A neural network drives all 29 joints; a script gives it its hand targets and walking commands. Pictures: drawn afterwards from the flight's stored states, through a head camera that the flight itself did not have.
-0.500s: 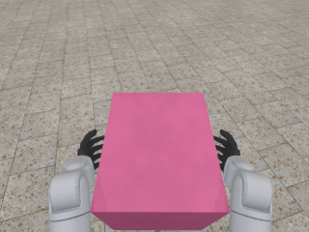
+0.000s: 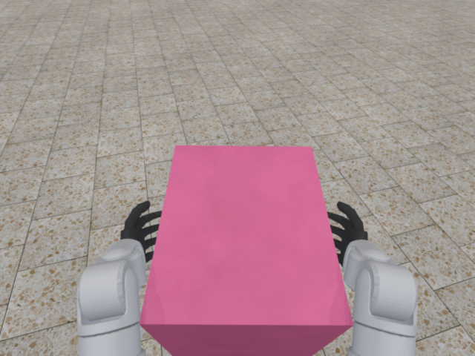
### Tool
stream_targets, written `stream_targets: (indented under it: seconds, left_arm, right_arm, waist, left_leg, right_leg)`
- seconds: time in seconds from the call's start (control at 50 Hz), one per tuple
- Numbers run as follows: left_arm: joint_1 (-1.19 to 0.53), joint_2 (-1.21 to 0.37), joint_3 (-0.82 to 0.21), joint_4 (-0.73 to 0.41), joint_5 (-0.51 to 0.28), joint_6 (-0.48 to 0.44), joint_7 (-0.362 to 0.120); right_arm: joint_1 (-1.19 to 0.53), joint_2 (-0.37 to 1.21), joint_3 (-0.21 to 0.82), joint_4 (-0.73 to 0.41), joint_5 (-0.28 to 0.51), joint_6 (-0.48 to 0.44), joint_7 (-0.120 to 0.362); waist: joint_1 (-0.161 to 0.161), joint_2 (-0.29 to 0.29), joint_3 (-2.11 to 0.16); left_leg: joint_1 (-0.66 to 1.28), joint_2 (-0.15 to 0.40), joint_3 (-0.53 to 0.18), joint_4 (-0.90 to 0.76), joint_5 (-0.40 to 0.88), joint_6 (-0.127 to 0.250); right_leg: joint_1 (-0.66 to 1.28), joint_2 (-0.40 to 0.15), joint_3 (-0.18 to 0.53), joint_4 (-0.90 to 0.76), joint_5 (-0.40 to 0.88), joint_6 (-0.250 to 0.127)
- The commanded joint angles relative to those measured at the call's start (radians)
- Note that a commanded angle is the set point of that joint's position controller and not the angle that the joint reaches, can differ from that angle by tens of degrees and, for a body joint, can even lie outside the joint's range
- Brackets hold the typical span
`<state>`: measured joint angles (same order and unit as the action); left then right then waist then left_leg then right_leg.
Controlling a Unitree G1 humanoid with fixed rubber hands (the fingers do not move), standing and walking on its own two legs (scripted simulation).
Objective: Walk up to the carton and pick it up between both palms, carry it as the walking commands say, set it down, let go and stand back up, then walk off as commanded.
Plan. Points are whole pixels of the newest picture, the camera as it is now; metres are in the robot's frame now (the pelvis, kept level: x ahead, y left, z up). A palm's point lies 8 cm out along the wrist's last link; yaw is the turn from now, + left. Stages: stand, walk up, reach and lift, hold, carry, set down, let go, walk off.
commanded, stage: carry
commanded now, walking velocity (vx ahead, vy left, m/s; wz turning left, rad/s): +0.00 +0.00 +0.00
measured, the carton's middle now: (242, 252) +0.29 +0.00 +0.02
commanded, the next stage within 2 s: hold in 1.72 s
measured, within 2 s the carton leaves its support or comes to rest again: neither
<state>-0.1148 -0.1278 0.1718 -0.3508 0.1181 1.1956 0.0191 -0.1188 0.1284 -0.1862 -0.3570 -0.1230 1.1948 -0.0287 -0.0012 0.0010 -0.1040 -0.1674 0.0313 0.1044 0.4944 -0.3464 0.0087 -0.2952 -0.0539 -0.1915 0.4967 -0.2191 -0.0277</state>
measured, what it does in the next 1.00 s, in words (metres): stands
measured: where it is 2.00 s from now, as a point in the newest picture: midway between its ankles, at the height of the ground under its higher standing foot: outside the picture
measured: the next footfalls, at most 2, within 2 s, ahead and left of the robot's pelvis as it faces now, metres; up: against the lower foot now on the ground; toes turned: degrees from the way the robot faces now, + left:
none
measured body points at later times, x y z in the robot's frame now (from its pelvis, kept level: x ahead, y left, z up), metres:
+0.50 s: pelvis -0.02 +0.01 +0.00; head -0.04 +0.01 +0.45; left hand +0.25 +0.17 +0.08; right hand +0.25 -0.17 +0.09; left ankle -0.05 +0.10 -0.74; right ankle +0.03 -0.10 -0.74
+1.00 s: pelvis -0.02 +0.01 +0.00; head -0.04 +0.01 +0.45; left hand +0.25 +0.18 +0.08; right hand +0.25 -0.16 +0.08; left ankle -0.05 +0.10 -0.74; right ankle +0.03 -0.10 -0.74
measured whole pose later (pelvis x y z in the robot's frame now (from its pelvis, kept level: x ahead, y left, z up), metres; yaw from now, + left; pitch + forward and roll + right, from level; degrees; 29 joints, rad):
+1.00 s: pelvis -0.02 +0.01 +0.00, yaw +0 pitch +1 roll +0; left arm -0.14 -0.13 0.18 -0.33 0.12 1.21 0.02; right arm -0.14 0.11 -0.18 -0.33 -0.12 1.20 -0.03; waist 0.00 0.00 -0.10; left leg -0.21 0.01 0.11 0.51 -0.32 0.03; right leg -0.33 -0.07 -0.18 0.49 -0.18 -0.02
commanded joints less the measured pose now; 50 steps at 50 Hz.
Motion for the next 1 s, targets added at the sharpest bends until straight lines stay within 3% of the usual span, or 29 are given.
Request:
stream_targets:
  seconds: [0.0,0.98]
  left_arm:
    - [-0.462,-0.773,-0.739,-0.039,-0.385,0.025,-0.211]
    - [-0.486,-0.748,-0.692,-0.026,-0.358,0.025,-0.192]
  right_arm:
    - [-0.464,0.761,0.740,-0.041,0.385,0.021,0.209]
    - [-0.478,0.730,0.710,-0.023,0.367,0.014,0.190]
  waist:
    - [0.000,0.004,-0.146]
    - [-0.001,0.000,-0.172]
  left_leg:
    - [-0.044,0.113,-0.109,-0.089,0.219,0.023]
    - [-0.070,0.098,-0.108,-0.083,0.241,0.039]
  right_leg:
    - [0.128,-0.112,0.139,-0.063,0.185,-0.002]
    - [0.116,-0.107,0.134,-0.057,0.167,-0.006]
